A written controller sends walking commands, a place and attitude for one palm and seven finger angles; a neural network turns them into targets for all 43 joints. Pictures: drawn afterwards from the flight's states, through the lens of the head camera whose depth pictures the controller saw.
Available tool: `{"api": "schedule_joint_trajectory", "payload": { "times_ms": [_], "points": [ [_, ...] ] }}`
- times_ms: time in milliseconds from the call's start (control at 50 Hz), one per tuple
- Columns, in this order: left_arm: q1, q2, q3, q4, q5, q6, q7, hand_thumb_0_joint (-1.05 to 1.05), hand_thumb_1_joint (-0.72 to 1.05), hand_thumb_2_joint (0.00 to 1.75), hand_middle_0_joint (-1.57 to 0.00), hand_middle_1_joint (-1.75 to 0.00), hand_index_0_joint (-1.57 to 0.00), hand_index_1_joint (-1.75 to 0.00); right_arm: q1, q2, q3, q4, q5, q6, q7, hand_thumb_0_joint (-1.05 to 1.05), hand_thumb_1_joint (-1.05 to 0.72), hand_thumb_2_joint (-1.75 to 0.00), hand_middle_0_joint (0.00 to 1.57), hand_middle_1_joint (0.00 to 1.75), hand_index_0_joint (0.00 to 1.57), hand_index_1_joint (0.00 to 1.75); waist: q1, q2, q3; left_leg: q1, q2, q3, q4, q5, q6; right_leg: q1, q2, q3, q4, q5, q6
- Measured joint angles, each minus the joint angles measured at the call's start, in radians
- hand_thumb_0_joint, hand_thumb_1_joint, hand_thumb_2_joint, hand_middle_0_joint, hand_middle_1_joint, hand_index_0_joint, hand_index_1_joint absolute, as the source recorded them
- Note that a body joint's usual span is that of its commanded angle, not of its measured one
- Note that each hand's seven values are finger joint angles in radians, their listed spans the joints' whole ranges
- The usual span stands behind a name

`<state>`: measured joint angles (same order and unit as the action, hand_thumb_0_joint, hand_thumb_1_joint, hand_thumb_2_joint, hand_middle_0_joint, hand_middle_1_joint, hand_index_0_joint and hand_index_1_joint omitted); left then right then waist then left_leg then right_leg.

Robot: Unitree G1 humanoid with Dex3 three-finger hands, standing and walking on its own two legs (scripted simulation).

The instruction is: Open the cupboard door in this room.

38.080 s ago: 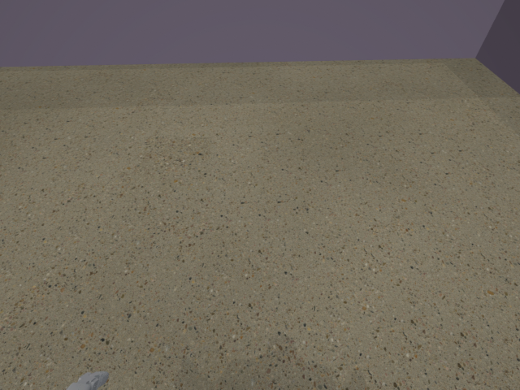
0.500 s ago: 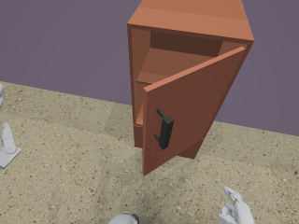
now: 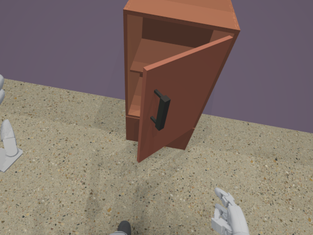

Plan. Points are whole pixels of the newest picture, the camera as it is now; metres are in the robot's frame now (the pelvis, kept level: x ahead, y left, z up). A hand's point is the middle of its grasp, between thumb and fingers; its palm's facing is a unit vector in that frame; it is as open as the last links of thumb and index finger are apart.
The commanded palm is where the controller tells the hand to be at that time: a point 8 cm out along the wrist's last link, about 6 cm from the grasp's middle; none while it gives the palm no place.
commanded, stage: stop stepping back and stand still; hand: left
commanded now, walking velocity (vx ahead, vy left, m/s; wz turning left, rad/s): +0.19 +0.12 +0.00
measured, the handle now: (158, 110) +0.52 +0.01 -0.03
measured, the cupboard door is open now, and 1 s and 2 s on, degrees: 46 46 46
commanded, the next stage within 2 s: let the arm hang, fingers relaxed in 1.32 s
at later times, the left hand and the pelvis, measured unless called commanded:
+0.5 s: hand (34, 205) +0.14 +0.20 +0.17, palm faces +0.30 -0.84 -0.46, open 7.4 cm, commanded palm +0.10 +0.26 +0.18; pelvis -0.06 -0.02 +0.00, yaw -6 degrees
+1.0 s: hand out of the picture +0.13 +0.25 +0.17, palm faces +0.37 -0.81 -0.47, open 7.4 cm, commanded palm +0.08 +0.29 +0.18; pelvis -0.08 +0.00 +0.00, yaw -4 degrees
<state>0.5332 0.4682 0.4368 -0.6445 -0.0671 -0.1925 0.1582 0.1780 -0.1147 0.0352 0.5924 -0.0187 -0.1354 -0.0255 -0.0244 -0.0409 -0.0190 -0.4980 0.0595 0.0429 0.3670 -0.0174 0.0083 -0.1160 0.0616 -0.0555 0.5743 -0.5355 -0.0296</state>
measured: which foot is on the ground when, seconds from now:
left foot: down 0.00-0.04, up 0.06-0.18, down 0.20-0.40, up 0.42-0.62, down 0.64-1.00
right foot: up 0.00-0.02, down 0.04-0.22, up 0.24-0.34, down 0.36-1.00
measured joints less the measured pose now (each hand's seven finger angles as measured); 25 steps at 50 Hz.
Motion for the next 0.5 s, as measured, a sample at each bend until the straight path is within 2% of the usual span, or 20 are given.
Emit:
{"api": "schedule_joint_trajectory", "payload": {
  "times_ms": [40,80,120,140,180,200,240,260,300,320,360,380,420,460,500],
  "points": [
    [0.046,0.045,0.046,-0.008,-0.007,-0.006,-0.005,0.02,0.89,0.9,-0.21,-0.3,-0.21,-0.3,-0.007,-0.008,0.009,-0.025,-0.002,0.01,0.001,0.01,-0.9,-0.9,0.2,0.3,0.21,0.3,0.009,-0.041,-0.005,-0.049,-0.029,0.04,0.049,-0.05,-0.019,0.06,-0.032,0.011,-0.178,0.106,-0.035],
    [0.076,0.036,0.037,0.012,-0.009,-0.012,-0.018,0.01,0.89,0.9,-0.21,-0.3,-0.21,-0.3,-0.017,-0.047,0.004,0.0,-0.004,0.036,-0.002,0.01,-0.9,-0.9,0.2,0.3,0.21,0.3,0.014,0.019,0.015,-0.085,-0.013,0.008,0.185,-0.147,-0.021,0.061,-0.003,0.016,-0.159,0.127,-0.029],
    [0.11,0.041,0.027,0.037,-0.009,-0.013,-0.025,0.01,0.89,0.9,-0.21,-0.31,-0.21,-0.3,0.022,-0.07,-0.004,0.034,0.008,0.057,-0.003,0.01,-0.9,-0.9,0.2,0.3,0.21,0.3,0.029,0.034,-0.011,-0.072,-0.028,-0.003,0.311,-0.198,-0.02,0.077,-0.003,0.035,-0.143,0.112,-0.016],
    [0.122,0.039,0.027,0.051,-0.008,-0.013,-0.025,0.01,0.89,0.9,-0.22,-0.31,-0.21,-0.3,0.048,-0.079,-0.007,0.048,0.015,0.063,-0.004,0.01,-0.9,-0.9,0.2,0.3,0.21,0.3,0.04,0.029,-0.031,-0.046,-0.038,0.003,0.338,-0.202,-0.016,0.084,-0.01,0.05,-0.136,0.103,-0.011],
    [0.123,0.02,0.031,0.09,-0.005,-0.013,-0.017,0.01,0.89,0.9,-0.22,-0.31,-0.21,-0.3,0.093,-0.098,-0.011,0.066,0.025,0.068,-0.015,0.02,-0.9,-0.9,0.2,0.3,0.21,0.3,0.049,0.019,-0.064,0.044,-0.057,0.018,0.3,-0.174,0.001,0.095,-0.023,0.073,-0.105,0.082,-0.005],
    [0.108,0.005,0.03,0.117,-0.004,-0.012,-0.012,0.01,0.89,0.9,-0.22,-0.31,-0.21,-0.3,0.11,-0.111,-0.016,0.069,0.028,0.065,-0.022,0.02,-0.9,-0.9,0.2,0.3,0.21,0.3,0.047,0.024,-0.076,0.095,-0.064,0.019,0.253,-0.153,0.018,0.089,-0.025,0.074,-0.068,0.065,0.0],
    [0.022,-0.027,0.013,0.202,0.0,0.001,-0.006,0.01,0.89,0.9,-0.22,-0.31,-0.21,-0.3,0.115,-0.127,-0.033,0.088,0.033,0.061,-0.039,0.02,-0.91,-0.9,0.2,0.3,0.21,0.3,0.029,0.023,-0.074,0.125,-0.085,0.018,0.237,-0.213,0.045,0.05,-0.044,0.059,0.059,0.041,0.023],
    [-0.03,-0.046,0.002,0.251,0.003,0.009,-0.002,0.01,0.89,0.9,-0.21,-0.31,-0.21,-0.3,0.11,-0.132,-0.038,0.095,0.034,0.059,-0.043,0.02,-0.91,-0.9,0.2,0.3,0.21,0.3,0.025,0.023,-0.067,0.129,-0.089,0.021,0.242,-0.208,0.047,0.018,-0.048,0.063,0.131,0.052,0.039],
    [-0.103,-0.076,-0.014,0.32,0.01,0.036,0.007,0.01,0.89,0.9,-0.21,-0.3,-0.21,-0.3,0.093,-0.131,-0.041,0.098,0.026,0.048,-0.047,0.02,-0.91,-0.9,0.2,0.3,0.21,0.3,0.01,0.022,-0.05,0.139,-0.09,0.027,0.226,-0.175,0.045,-0.054,-0.048,0.073,0.231,0.026,0.039],
    [-0.121,-0.082,-0.02,0.334,0.013,0.048,0.007,0.01,0.89,0.9,-0.21,-0.3,-0.21,-0.3,0.086,-0.124,-0.04,0.094,0.022,0.042,-0.047,0.02,-0.91,-0.9,0.2,0.3,0.21,0.3,-0.002,0.019,-0.039,0.145,-0.091,0.026,0.21,-0.157,0.042,-0.08,-0.05,0.071,0.235,0.014,0.031],
    [-0.12,-0.076,-0.029,0.318,0.019,0.059,0.004,0.02,0.89,0.9,-0.21,-0.3,-0.21,-0.3,0.077,-0.106,-0.036,0.07,0.019,0.031,-0.045,0.02,-0.91,-0.9,0.2,0.3,0.2,0.3,-0.024,0.01,-0.014,0.145,-0.088,0.022,0.191,-0.139,0.031,-0.101,-0.052,0.053,0.15,0.022,0.018],
    [-0.105,-0.07,-0.035,0.294,0.023,0.057,0.0,0.02,0.89,0.9,-0.21,-0.3,-0.2,-0.3,0.077,-0.098,-0.035,0.054,0.02,0.029,-0.043,0.02,-0.91,-0.9,0.2,0.3,0.2,0.3,-0.036,0.009,-0.002,0.134,-0.084,0.016,0.202,-0.157,0.024,-0.101,-0.051,0.041,0.115,0.079,0.005],
    [-0.049,-0.065,-0.055,0.225,0.032,0.043,-0.013,0.02,0.89,0.9,-0.21,-0.3,-0.2,-0.3,0.088,-0.089,-0.039,0.034,0.02,0.036,-0.034,0.02,-0.91,-0.9,0.2,0.3,0.2,0.3,-0.053,0.02,0.008,0.078,-0.077,-0.013,0.313,-0.283,0.003,-0.106,-0.039,0.012,0.089,0.161,-0.022],
    [0.024,-0.067,-0.066,0.155,0.04,0.018,-0.022,0.02,0.89,0.9,-0.21,-0.3,-0.21,-0.3,0.103,-0.085,-0.041,0.049,0.015,0.049,-0.025,0.02,-0.91,-0.9,0.2,0.3,0.21,0.3,-0.029,0.009,-0.009,0.007,-0.09,-0.032,0.532,-0.341,-0.022,-0.116,-0.037,0.024,0.056,0.182,-0.037],
    [0.087,-0.07,-0.056,0.12,0.044,-0.016,-0.024,0.02,0.89,0.9,-0.21,-0.3,-0.21,-0.3,0.118,-0.084,-0.04,0.068,0.011,0.058,-0.025,0.02,-0.91,-0.9,0.2,0.3,0.21,0.3,-0.001,-0.002,-0.032,-0.014,-0.088,-0.031,0.648,-0.32,-0.033,-0.114,-0.034,0.048,-0.005,0.214,-0.039]
  ]
}}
